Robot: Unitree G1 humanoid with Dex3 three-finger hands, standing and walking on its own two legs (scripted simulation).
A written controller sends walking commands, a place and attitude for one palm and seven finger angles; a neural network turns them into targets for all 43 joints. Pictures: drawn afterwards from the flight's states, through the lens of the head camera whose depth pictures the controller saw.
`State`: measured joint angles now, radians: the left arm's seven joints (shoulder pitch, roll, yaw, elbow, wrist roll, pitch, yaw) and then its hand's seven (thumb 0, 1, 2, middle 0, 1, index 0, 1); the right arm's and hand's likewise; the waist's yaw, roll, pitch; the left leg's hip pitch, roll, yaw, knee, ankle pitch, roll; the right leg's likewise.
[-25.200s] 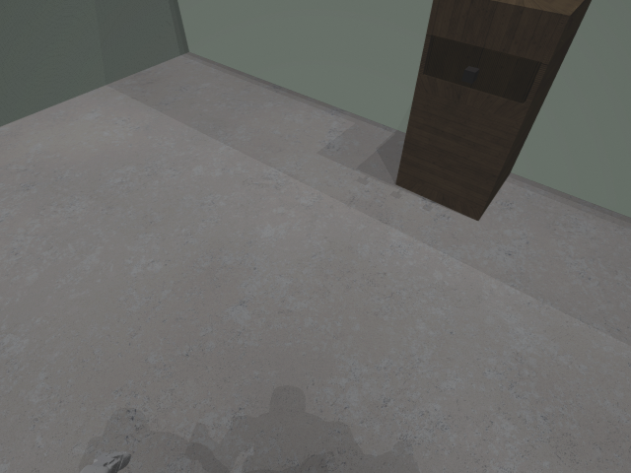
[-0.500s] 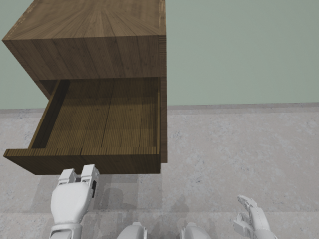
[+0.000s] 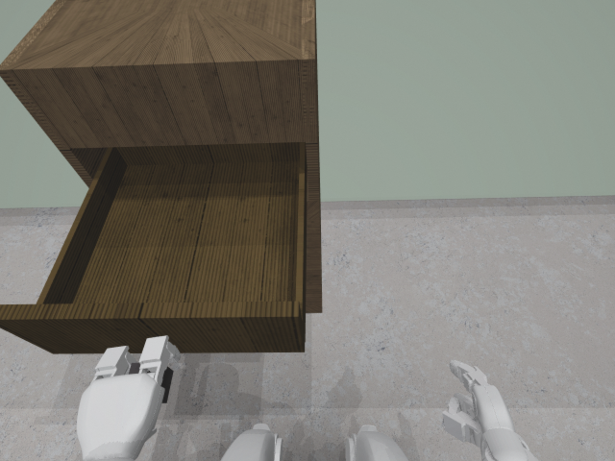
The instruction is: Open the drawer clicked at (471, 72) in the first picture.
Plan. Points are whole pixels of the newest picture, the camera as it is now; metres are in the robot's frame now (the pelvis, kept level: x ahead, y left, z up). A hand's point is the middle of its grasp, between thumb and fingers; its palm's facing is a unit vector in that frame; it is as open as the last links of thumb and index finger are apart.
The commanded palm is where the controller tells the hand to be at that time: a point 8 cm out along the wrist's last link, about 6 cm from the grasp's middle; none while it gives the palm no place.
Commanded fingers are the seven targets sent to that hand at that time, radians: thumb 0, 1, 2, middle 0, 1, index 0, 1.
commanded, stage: open the thumb to release the handle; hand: left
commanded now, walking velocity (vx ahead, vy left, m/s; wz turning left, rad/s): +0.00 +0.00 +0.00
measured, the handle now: (153, 367) +0.24 +0.22 -0.03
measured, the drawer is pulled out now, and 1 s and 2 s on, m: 0.30 0.30 0.30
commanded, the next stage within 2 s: lift the hand off the handle in 0.56 s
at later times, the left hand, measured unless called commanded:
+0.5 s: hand (145, 407) +0.19 +0.22 -0.04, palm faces -0.03 -0.05 -1.00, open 11.0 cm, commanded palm +0.17 +0.24 +0.01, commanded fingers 0.00 -0.50 0.30 -0.30 -1.20 -0.30 -1.20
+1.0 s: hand (146, 403) +0.20 +0.22 -0.04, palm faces -0.01 -0.06 -1.00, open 13.6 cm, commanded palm +0.18 +0.23 +0.02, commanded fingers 0.00 -0.50 0.30 -0.30 -1.20 -0.30 -1.20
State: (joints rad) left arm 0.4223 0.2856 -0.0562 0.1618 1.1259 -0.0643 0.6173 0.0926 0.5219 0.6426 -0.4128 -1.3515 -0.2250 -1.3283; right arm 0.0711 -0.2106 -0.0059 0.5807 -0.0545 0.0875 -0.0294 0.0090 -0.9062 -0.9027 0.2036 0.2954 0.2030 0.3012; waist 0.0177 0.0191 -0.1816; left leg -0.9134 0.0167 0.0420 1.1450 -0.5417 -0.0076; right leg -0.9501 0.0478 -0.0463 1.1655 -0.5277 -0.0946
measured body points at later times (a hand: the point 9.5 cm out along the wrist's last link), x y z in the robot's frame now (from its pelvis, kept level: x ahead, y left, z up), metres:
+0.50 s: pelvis -0.01 +0.00 +0.00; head +0.07 -0.04 +0.44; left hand +0.19 +0.22 +0.02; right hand +0.19 -0.23 -0.12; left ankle +0.01 +0.13 -0.65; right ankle +0.02 -0.06 -0.65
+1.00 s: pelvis -0.01 +0.00 +0.00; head +0.06 -0.03 +0.44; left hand +0.19 +0.22 +0.02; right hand +0.19 -0.22 -0.12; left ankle +0.01 +0.13 -0.65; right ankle +0.02 -0.06 -0.65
